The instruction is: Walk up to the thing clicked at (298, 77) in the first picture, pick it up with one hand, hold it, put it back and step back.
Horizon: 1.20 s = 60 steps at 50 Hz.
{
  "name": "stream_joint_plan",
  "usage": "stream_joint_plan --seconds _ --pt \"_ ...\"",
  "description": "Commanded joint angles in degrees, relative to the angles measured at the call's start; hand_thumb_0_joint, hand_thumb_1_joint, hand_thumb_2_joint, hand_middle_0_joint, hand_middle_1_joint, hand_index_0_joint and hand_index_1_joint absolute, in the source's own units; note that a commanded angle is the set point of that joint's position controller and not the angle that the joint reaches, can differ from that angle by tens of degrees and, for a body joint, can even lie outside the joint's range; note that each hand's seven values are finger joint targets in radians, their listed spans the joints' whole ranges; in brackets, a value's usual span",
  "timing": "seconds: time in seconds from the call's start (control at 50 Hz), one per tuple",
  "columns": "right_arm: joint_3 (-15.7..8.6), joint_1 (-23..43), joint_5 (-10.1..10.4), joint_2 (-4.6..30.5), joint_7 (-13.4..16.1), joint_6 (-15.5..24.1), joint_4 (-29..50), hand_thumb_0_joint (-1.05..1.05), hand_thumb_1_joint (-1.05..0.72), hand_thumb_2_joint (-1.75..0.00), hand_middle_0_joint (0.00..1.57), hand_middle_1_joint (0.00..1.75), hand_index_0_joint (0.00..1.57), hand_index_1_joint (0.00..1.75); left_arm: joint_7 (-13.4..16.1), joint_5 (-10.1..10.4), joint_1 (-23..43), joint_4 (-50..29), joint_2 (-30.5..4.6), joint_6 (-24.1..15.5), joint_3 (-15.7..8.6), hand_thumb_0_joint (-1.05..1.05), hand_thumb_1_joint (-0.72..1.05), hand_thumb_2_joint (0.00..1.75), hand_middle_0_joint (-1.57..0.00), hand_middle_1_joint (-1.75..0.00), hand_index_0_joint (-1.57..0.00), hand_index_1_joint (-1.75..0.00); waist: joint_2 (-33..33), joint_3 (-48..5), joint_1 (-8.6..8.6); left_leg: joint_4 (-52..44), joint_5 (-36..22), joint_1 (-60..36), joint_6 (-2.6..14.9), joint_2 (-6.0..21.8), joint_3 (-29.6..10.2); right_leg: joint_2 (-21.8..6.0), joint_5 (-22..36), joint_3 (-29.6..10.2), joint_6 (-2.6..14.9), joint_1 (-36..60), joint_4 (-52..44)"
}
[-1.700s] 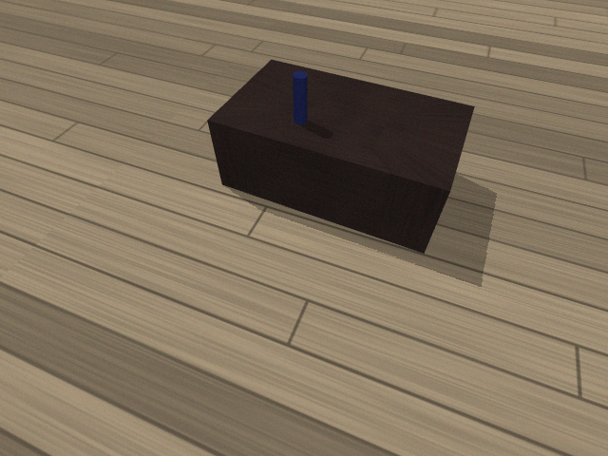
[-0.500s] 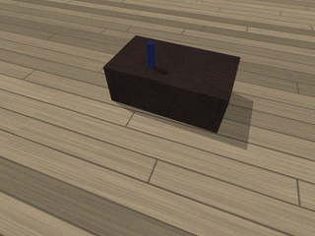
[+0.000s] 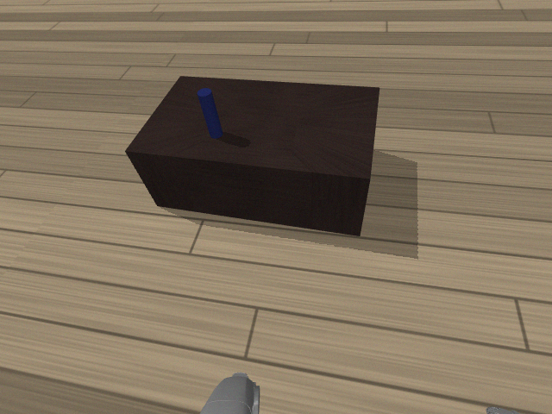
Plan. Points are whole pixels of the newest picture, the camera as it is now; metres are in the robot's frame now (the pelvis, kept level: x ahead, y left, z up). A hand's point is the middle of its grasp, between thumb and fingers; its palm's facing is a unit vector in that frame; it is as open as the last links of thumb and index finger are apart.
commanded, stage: walk up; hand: left
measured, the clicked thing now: (210, 114) +1.15 +0.36 -0.32
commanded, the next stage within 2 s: none
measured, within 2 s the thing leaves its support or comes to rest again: neither
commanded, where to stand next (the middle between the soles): +0.66 +0.25 m, yaw -12 degrees
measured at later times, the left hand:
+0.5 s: hand (119, 304) +0.31 +0.35 -0.13, palm faces -0.17 -0.88 -0.44, open 7.4 cm
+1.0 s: hand (89, 250) +0.45 +0.48 -0.16, palm faces -0.15 -0.85 -0.51, open 7.4 cm
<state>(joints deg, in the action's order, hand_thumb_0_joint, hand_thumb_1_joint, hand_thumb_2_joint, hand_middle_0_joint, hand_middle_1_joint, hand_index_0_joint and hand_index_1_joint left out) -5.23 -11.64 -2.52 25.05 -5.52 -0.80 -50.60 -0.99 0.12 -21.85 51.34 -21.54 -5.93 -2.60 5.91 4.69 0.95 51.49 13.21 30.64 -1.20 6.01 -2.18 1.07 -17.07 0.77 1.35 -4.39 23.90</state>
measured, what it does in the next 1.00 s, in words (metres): walks ahead: left foot, then right foot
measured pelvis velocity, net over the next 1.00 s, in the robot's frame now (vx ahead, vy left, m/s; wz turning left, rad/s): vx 0.38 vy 0.17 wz -0.14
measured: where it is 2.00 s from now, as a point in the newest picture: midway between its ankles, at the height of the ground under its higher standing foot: (229, 295)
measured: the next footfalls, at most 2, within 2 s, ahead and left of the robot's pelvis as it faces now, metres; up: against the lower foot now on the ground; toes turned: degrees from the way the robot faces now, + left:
left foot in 0.18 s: +0.24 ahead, +0.18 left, +0.00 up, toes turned +2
right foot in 0.56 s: +0.36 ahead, -0.05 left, +0.00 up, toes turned -11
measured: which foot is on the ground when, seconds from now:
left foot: up 0.00-0.16, down 0.18-0.56, up 0.58-0.92, down 0.94-1.00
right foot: down 0.00-0.20, up 0.22-0.54, down 0.56-0.96, up 0.98-1.00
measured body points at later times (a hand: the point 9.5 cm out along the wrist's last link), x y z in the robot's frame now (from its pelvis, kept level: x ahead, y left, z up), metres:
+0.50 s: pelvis +0.21 +0.08 -0.01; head +0.23 +0.05 +0.44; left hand +0.32 +0.39 -0.10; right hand +0.24 -0.25 -0.12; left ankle +0.20 +0.18 -0.74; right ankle +0.30 -0.06 -0.72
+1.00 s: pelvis +0.38 +0.17 -0.04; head +0.40 +0.17 +0.41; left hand +0.46 +0.53 -0.13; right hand +0.43 -0.18 -0.13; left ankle +0.47 +0.30 -0.74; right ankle +0.33 -0.03 -0.72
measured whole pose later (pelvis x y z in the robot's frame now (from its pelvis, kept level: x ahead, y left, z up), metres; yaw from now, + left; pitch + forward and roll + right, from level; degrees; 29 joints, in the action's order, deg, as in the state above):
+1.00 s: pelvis +0.38 +0.17 -0.04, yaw -8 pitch -2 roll +0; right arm -7.0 -14.4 -3.0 26.7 -5.7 0.2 -44.8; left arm 1.9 -0.9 -21.6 51.0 -27.5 -4.4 -3.3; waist 0.8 3.9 0.4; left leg 46.3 18.4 25.5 -1.0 4.8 3.1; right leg -8.5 -26.9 -4.2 1.3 -20.2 52.8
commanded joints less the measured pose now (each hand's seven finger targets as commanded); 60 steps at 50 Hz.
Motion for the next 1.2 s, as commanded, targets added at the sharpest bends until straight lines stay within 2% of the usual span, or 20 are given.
stream_joint_plan --seconds 0.0,0.1,0.14,0.16,0.18,0.2,0.3,0.4,0.5,0.52,0.54,0.56,0.58,0.68,0.86,0.92,0.96,0.98,1.06,1.18 --pt "-2.4 8.5 0.0 7.8 -0.7 1.6 9.7 0.00 -0.90 -0.90 0.20 0.30 0.20 0.30 1.7 -0.3 -1.7 -5.0 -18.6 -1.4 -5.3 0.00 0.90 0.90 -0.20 -0.30 -0.20 -0.30 -12.6 1.8 1.26 -10.0 -5.3 0.2 0.77 0.5 0.9 -11.8 23.8 -7.3 7.49 -2.3 -6.9" --pt "-3.7 5.6 0.2 8.4 -1.2 1.9 10.4 0.00 -0.90 -0.90 0.20 0.30 0.20 0.30 2.5 -0.6 0.3 -6.8 -19.9 -1.0 -5.1 0.00 0.90 0.90 -0.20 -0.30 -0.20 -0.30 -11.9 -1.3 -1.53 -15.6 -4.6 -12.5 3.98 -1.0 3.2 -14.3 23.5 -8.0 7.57 -5.1 -1.4" --pt "-5.1 -5.7 -0.3 10.8 -0.5 2.4 7.9 0.00 -0.90 -0.90 0.20 0.30 0.20 0.30 2.8 -0.5 1.6 -7.7 -18.5 -0.9 -4.6 0.00 0.90 0.90 -0.20 -0.30 -0.20 -0.30 -5.9 -6.9 -7.55 -21.4 -1.5 -28.0 6.11 -3.3 3.7 -10.5 28.0 -4.9 5.36 -9.3 18.5" --pt "-6.7 -12.8 -1.4 14.9 0.3 3.0 6.5 0.00 -0.90 -0.90 0.20 0.30 0.20 0.30 2.7 0.1 -2.0 -8.0 -14.0 -0.8 -3.1 0.00 0.90 0.90 -0.20 -0.30 -0.20 -0.30 5.6 -11.0 -10.19 -26.2 6.7 -37.4 9.61 2.6 -6.4 -5.0 20.7 -2.2 2.72 -18.3 37.3" --pt "-7.5 -12.5 -0.2 18.7 0.9 3.4 7.7 0.00 -0.90 -0.90 0.20 0.30 0.20 0.30 3.0 1.6 -4.8 -7.7 -11.3 -0.7 -2.4 0.00 0.90 0.90 -0.20 -0.30 -0.20 -0.30 15.8 -13.1 -8.32 -33.7 6.6 -45.0 14.64 16.0 -30.8 5.0 -10.7 -1.0 1.31 -33.0 46.4" --pt "-7.8 -9.3 2.1 18.0 1.3 3.0 8.7 0.00 -0.90 -0.90 0.20 0.30 0.20 0.30 3.6 0.7 -3.2 -6.5 -15.2 -0.6 -2.7 0.00 0.90 0.90 -0.20 -0.30 -0.20 -0.30 7.9 -12.5 -7.52 -35.5 13.5 -37.6 18.31 18.5 -31.9 0.2 -13.2 -5.7 2.77 -32.4 52.5" --pt "-3.6 -1.5 2.1 10.5 1.8 4.0 11.0 0.00 -0.90 -0.90 0.20 0.30 0.20 0.30 1.4 0.8 -4.9 -3.0 -14.8 0.1 -2.9 0.00 0.90 0.90 -0.20 -0.30 -0.20 -0.30 2.2 -2.5 -1.90 -35.9 1.7 -19.1 13.59 8.8 -6.7 -4.9 -4.0 -3.8 1.24 -24.7 39.0" --pt "-3.5 -4.3 0.6 11.6 1.3 3.9 12.1 0.00 -0.90 -0.90 0.20 0.30 0.20 0.30 1.3 -0.2 0.9 -5.5 -13.4 -0.1 -3.2 0.00 0.90 0.90 -0.20 -0.30 -0.20 -0.30 4.3 -2.0 -3.54 -34.2 -6.2 -20.2 17.34 10.9 -4.1 -6.2 -2.4 1.2 -0.38 -23.3 21.6" --pt "-2.2 1.3 0.6 9.5 0.5 2.5 14.6 0.00 -0.90 -0.90 0.20 0.30 0.20 0.30 1.9 -0.4 -6.1 -2.6 -15.1 -0.8 -5.2 0.00 0.90 0.90 -0.20 -0.30 -0.20 -0.30 -2.7 -4.1 2.73 -21.4 6.9 -3.7 10.80 4.3 3.2 -2.0 10.3 4.1 0.87 2.0 9.5" --pt "-1.4 0.5 0.5 7.5 0.6 2.4 14.9 0.00 -0.90 -0.90 0.20 0.30 0.20 0.30 2.5 -0.7 -10.5 -1.9 -17.9 -1.0 -6.5 0.00 0.90 0.90 -0.20 -0.30 -0.20 -0.30 -8.7 -6.5 5.59 -11.2 7.3 1.3 8.36 1.2 5.7 -4.1 4.7 -1.0 2.12 9.3 6.5" --pt "-0.5 -3.6 0.6 4.7 0.6 2.2 15.1 0.00 -0.90 -0.90 0.20 0.30 0.20 0.30 3.2 -1.4 -13.1 -2.5 -22.8 -1.5 -7.8 0.00 0.90 0.90 -0.20 -0.30 -0.20 -0.30 -21.9 -8.4 5.72 6.8 19.2 8.6 4.77 -6.1 9.1 -18.1 -7.5 -24.4 7.22 12.5 -3.5" --pt "-1.4 -5.1 0.1 8.4 1.0 1.0 14.2 0.00 -0.90 -0.90 0.20 0.30 0.20 0.30 3.7 -0.9 -9.3 -5.2 -24.3 -1.5 -7.2 0.00 0.90 0.90 -0.20 -0.30 -0.20 -0.30 -14.8 -7.0 3.67 14.8 20.1 10.1 2.63 -6.0 0.2 -27.5 -17.2 -42.2 13.06 5.9 -9.8" --pt "-2.6 -4.6 -0.1 12.0 1.4 0.3 13.1 0.00 -0.90 -0.90 0.20 0.30 0.20 0.30 3.8 -0.1 -5.2 -5.8 -23.8 -1.1 -6.7 0.00 0.90 0.90 -0.20 -0.30 -0.20 -0.30 -9.8 -3.2 1.98 17.4 19.1 9.9 2.00 -2.2 -3.2 -28.4 -23.3 -42.2 16.08 -0.4 -10.0" --pt "-3.4 -8.3 0.2 12.0 0.9 0.2 8.4 0.00 -0.90 -0.90 0.20 0.30 0.20 0.30 3.5 -0.4 0.0 -6.5 -20.0 -1.4 -5.6 0.00 0.90 0.90 -0.20 -0.30 -0.20 -0.30 -12.4 -1.3 -0.73 13.0 8.4 5.0 1.16 0.8 -2.8 -17.9 -5.5 -18.3 11.45 -8.9 -6.1" --pt "-4.2 -1.7 0.0 10.5 -0.7 0.7 10.2 0.00 -0.90 -0.90 0.20 0.30 0.20 0.30 3.6 -1.2 0.7 -6.4 -23.8 -1.5 -6.3 0.00 0.90 0.90 -0.20 -0.30 -0.20 -0.30 -14.9 -2.9 -0.31 -6.0 7.8 -5.1 1.73 0.5 4.2 -15.7 -1.2 -9.6 10.83 -14.7 0.9" --pt "-5.8 -14.5 -0.3 12.5 0.1 1.4 5.9 0.00 -0.90 -0.90 0.20 0.30 0.20 0.30 3.8 -1.6 3.9 -6.6 -19.5 -0.3 -4.6 0.00 0.90 0.90 -0.20 -0.30 -0.20 -0.30 -4.2 -7.5 -8.27 -16.1 7.5 -26.7 2.72 -3.9 6.9 -11.3 -0.1 -2.7 6.26 -25.9 21.3" --pt "-7.5 -15.4 0.0 21.9 1.1 2.2 8.0 0.00 -0.90 -0.90 0.20 0.30 0.20 0.30 4.5 0.1 2.4 -7.5 -13.8 0.0 -2.4 0.00 0.90 0.90 -0.20 -0.30 -0.20 -0.30 18.8 -4.7 -8.76 -38.2 23.5 -28.3 11.16 16.4 -33.5 1.9 -17.0 1.2 1.29 -44.4 47.1" --pt "-7.4 -11.8 1.1 21.9 1.2 2.2 8.2 0.00 -0.90 -0.90 0.20 0.30 0.20 0.30 5.0 -0.4 5.7 -6.2 -17.6 0.0 -2.7 0.00 0.90 0.90 -0.20 -0.30 -0.20 -0.30 9.6 -1.0 -7.23 -38.9 26.7 -20.0 16.48 18.5 -35.6 -2.6 -15.6 -4.5 2.16 -42.1 51.3" --pt "-4.1 -5.3 1.4 14.9 2.5 3.0 9.5 0.00 -0.90 -0.90 0.20 0.30 0.20 0.30 3.2 0.9 -1.7 -1.0 -17.3 -0.4 -3.2 0.00 0.90 0.90 -0.20 -0.30 -0.20 -0.30 6.7 0.7 -1.71 -30.7 5.7 -16.8 13.76 9.1 -11.3 -7.3 -5.5 -1.3 1.36 -33.3 38.5" --pt "-3.1 -8.3 0.5 13.3 2.2 2.6 10.8 0.00 -0.90 -0.90 0.20 0.30 0.20 0.30 2.6 0.1 1.7 -3.2 -14.4 -0.6 -3.3 0.00 0.90 0.90 -0.20 -0.30 -0.20 -0.30 4.3 -1.5 -2.89 -28.8 -11.2 -18.6 16.79 10.0 -7.0 -4.7 -3.9 3.1 0.74 -24.3 22.8"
